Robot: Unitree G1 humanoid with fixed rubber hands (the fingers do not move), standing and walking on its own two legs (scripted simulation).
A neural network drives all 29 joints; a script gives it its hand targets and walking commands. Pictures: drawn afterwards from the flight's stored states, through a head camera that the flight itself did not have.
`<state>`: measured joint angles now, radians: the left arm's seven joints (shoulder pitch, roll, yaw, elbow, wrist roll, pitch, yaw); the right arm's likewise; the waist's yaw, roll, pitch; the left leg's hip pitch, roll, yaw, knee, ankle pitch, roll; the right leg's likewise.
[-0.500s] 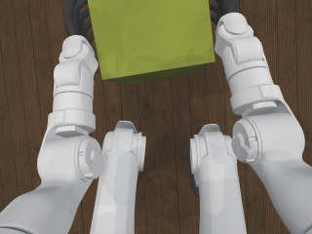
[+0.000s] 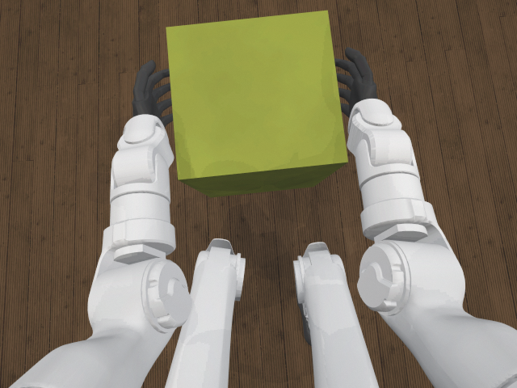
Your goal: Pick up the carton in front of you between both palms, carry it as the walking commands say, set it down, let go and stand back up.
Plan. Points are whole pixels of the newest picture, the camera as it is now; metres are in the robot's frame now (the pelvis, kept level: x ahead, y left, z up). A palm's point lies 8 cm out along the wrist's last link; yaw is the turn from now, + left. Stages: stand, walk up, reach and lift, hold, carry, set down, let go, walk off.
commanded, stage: reach and lift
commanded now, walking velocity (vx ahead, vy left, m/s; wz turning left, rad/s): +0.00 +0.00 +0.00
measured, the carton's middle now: (256, 124) +0.50 +0.03 -0.12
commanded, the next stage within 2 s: none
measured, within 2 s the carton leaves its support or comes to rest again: neither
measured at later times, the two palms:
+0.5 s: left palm (94, 93) +0.43 +0.17 +0.11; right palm (434, 83) +0.45 -0.13 +0.11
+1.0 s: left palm out of the picture +0.40 +0.16 +0.26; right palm out of the picture +0.40 -0.14 +0.25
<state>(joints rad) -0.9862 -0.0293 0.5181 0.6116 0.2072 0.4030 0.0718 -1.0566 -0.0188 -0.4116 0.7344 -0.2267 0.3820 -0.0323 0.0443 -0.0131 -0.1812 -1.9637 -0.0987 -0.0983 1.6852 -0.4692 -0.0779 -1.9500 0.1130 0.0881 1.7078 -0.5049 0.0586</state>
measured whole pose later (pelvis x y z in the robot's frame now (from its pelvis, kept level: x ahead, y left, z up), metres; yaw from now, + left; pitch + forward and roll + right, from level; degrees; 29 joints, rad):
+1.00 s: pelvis +0.10 +0.00 +0.25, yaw +0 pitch +6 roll +0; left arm -0.27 -0.15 0.29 0.43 0.22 0.47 0.04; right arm -0.25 0.15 -0.26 0.45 -0.20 0.45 -0.03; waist 0.01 0.00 -0.13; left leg -0.41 -0.05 -0.14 0.57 -0.27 -0.02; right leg -0.40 0.05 0.14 0.57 -0.29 0.02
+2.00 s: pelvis +0.10 +0.00 +0.27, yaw +0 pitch -4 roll +0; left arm -0.25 -0.15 0.23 0.30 0.28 0.68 0.01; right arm -0.24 0.15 -0.21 0.29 -0.27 0.68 0.00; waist 0.00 -0.01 -0.02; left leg -0.10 -0.03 -0.14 0.36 -0.19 -0.01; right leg -0.08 0.03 0.14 0.37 -0.21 0.01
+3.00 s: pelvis +0.23 +0.01 +0.26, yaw +0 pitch +6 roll +0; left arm -0.10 -0.13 0.06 -0.33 0.09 1.17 0.12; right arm -0.06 0.13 -0.11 -0.37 -0.06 1.19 -0.11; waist 0.00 -0.04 -0.19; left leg -0.39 0.03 0.11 0.76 -0.51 0.00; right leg -0.22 -0.05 -0.14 0.47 -0.35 -0.01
